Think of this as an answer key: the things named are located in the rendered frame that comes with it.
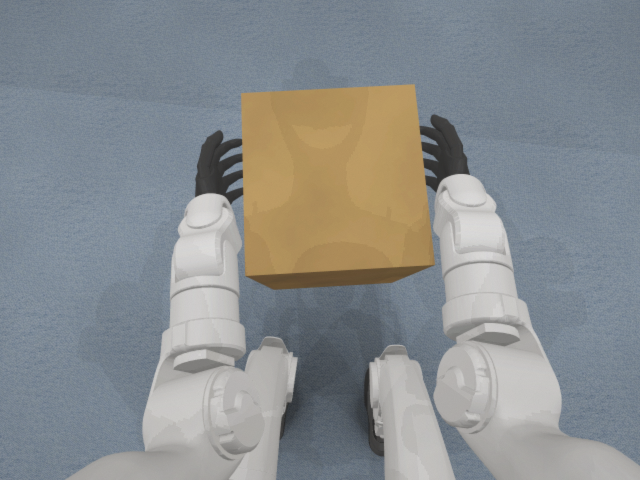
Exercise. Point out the robot right foot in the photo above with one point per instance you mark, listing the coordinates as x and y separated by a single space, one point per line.
376 443

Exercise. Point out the robot right hand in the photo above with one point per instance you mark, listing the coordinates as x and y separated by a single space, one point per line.
450 157

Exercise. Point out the robot left upper arm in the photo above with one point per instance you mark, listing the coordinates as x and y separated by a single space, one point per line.
196 427

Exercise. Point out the left robot thigh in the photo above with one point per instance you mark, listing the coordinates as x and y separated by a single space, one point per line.
273 374

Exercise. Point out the robot left hand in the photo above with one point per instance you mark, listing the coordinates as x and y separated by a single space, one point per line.
210 171

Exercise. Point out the robot right upper arm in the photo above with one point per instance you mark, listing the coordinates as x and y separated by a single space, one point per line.
506 404

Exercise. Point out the carton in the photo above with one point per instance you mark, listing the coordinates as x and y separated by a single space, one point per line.
334 187

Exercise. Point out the right robot forearm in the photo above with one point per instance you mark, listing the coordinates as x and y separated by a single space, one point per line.
481 297

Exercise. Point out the left robot forearm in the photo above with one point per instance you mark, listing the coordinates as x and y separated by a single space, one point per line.
205 330

